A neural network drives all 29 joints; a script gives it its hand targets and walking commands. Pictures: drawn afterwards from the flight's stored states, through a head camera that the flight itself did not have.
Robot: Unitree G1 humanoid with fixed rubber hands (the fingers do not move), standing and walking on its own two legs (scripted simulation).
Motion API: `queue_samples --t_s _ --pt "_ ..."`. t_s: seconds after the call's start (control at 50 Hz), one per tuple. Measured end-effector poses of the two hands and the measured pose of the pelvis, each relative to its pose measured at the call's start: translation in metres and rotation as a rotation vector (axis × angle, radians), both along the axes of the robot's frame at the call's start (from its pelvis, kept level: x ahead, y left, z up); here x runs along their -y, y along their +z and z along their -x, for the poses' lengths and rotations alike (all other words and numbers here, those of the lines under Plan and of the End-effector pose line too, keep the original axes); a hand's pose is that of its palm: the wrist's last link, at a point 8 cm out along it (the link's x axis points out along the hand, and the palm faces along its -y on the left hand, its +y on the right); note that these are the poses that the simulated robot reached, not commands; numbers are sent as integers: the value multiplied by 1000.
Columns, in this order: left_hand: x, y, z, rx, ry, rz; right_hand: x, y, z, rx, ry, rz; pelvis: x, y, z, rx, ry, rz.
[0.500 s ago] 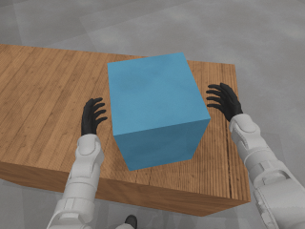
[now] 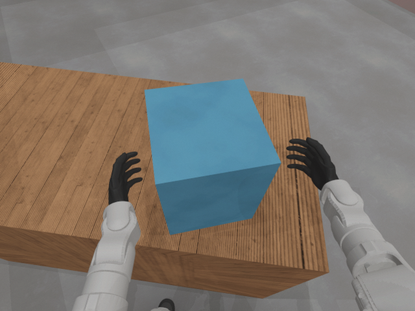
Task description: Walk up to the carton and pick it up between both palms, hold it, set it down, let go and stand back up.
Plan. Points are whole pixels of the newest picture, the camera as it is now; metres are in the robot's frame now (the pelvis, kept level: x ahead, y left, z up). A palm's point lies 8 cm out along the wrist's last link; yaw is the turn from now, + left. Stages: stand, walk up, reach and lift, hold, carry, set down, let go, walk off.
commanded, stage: set down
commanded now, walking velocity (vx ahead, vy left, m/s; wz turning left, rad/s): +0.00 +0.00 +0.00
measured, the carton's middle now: (204, 161) +0.41 +0.08 +0.01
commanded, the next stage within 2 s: none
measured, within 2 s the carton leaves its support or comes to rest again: neither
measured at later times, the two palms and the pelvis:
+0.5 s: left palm (121, 211) +0.27 +0.21 +0.01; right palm (340, 204) +0.36 -0.21 +0.01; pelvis +0.01 +0.00 +0.00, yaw +0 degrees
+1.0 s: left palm (119, 235) +0.23 +0.20 +0.01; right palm (359, 247) +0.28 -0.24 -0.01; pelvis +0.02 +0.01 +0.00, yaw -1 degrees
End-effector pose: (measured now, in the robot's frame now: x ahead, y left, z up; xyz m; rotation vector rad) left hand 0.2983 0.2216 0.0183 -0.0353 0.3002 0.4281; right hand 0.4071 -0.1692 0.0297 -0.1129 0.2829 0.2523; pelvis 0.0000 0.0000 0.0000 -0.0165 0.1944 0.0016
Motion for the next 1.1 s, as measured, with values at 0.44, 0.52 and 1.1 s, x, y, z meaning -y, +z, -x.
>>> queue_samples --t_s 0.44,0.52,1.1 --pt "8 -10 17 -13 9 -5 39 -25 39 0 -37 1 2 1 -12 19 -15 -11" --pt "10 -11 31 -19 14 -10 42 -26 52 8 -44 -16 0 2 -16 33 -4 -9" --pt "26 -12 81 -27 6 6 77 -35 142 -53 -92 -3 -8 0 -19 129 -19 -16"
